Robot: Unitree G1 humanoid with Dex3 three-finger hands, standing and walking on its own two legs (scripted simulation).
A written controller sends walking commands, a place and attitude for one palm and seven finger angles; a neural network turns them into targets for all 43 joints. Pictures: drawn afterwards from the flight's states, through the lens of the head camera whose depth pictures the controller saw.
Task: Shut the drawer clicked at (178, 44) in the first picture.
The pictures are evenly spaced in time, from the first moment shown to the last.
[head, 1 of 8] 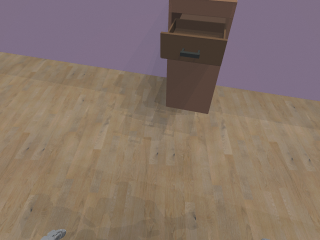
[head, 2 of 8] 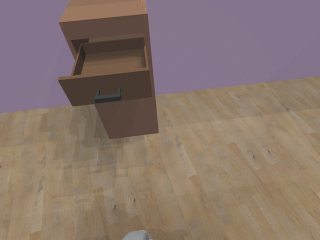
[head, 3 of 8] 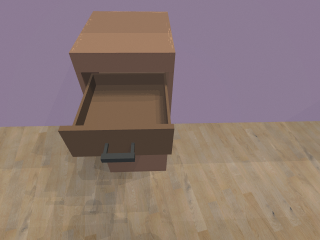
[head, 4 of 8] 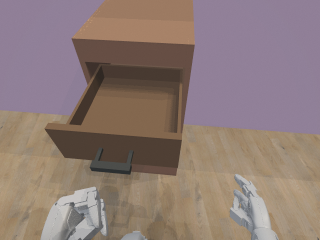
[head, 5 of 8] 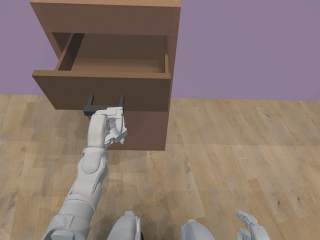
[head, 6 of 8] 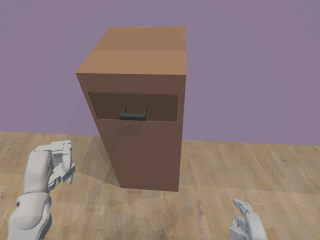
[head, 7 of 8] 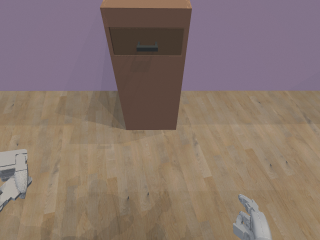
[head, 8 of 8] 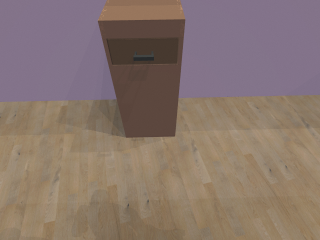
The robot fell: no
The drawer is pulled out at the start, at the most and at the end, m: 0.30 0.30 0.00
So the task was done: yes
